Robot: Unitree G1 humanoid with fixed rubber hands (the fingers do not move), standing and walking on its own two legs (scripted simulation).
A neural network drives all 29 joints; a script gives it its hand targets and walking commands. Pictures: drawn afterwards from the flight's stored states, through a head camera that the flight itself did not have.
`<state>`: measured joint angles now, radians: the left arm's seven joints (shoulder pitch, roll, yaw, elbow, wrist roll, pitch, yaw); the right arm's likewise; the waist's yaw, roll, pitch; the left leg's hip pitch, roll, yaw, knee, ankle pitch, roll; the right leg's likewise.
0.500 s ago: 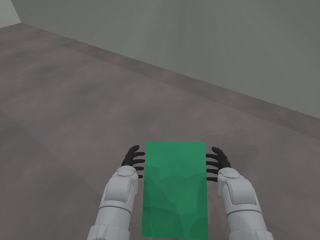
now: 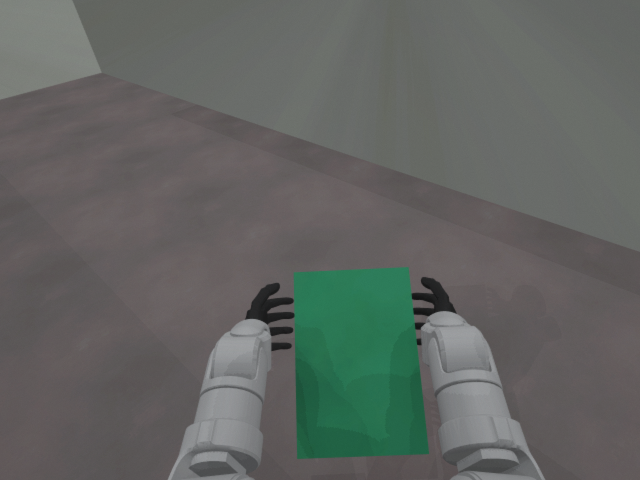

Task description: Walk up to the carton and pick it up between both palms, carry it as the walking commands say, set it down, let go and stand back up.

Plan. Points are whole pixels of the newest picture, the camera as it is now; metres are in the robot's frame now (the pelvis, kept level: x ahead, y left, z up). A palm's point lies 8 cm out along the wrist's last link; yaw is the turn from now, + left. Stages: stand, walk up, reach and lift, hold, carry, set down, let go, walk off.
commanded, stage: hold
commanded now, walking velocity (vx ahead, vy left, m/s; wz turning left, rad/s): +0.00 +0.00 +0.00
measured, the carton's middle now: (352, 356) +0.33 -0.03 -0.05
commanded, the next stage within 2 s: set down in 0.06 s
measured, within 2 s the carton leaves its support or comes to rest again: neither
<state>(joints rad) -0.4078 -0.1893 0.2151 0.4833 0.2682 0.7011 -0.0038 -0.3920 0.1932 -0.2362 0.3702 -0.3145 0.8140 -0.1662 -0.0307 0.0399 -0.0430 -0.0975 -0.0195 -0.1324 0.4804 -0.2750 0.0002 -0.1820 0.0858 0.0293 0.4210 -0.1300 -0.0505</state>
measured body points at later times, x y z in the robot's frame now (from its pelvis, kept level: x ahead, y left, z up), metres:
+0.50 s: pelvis -0.02 +0.06 -0.01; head -0.02 +0.04 +0.44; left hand +0.33 +0.14 +0.00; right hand +0.30 -0.11 -0.01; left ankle +0.00 +0.14 -0.74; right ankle +0.07 -0.08 -0.74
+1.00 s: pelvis -0.01 +0.03 -0.04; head +0.11 +0.01 +0.40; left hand +0.36 +0.12 -0.10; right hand +0.33 -0.13 -0.10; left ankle +0.00 +0.14 -0.74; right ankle +0.07 -0.08 -0.74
